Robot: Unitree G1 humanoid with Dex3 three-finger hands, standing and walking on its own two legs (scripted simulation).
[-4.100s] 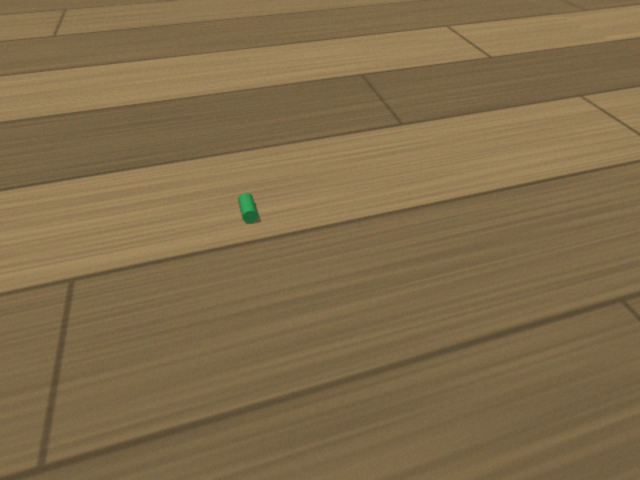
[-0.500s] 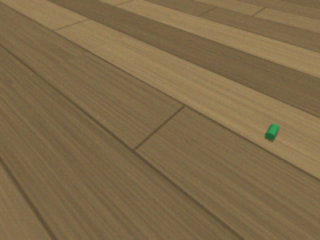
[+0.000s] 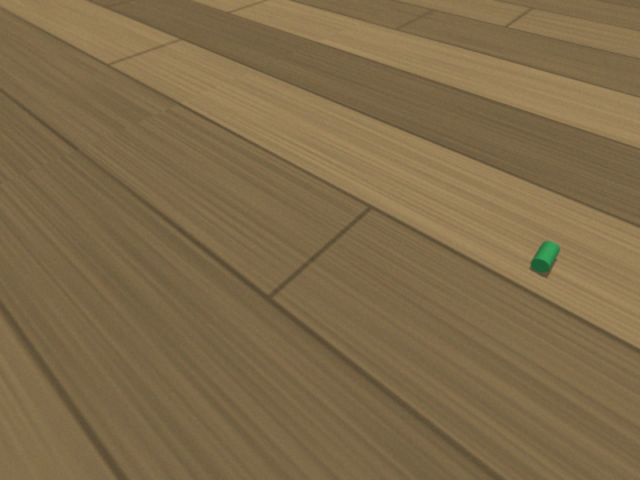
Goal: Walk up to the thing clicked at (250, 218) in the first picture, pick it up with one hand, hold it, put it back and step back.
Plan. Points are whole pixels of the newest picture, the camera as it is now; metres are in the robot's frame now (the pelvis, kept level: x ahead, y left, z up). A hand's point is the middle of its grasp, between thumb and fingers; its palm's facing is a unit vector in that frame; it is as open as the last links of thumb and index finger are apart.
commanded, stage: stand
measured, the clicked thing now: (545, 256) +1.09 -0.92 -0.75
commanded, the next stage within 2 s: none
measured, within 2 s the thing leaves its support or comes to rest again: neither
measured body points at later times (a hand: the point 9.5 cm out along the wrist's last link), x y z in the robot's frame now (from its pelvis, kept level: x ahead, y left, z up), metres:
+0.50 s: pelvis +0.01 +0.00 +0.00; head +0.02 +0.00 +0.45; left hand +0.08 +0.30 -0.13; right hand +0.08 -0.30 -0.13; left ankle +0.03 +0.14 -0.75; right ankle +0.02 -0.13 -0.75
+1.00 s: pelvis +0.03 +0.00 +0.00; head +0.04 +0.00 +0.45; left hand +0.11 +0.31 -0.13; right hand +0.12 -0.30 -0.13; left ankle +0.03 +0.14 -0.75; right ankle +0.02 -0.13 -0.75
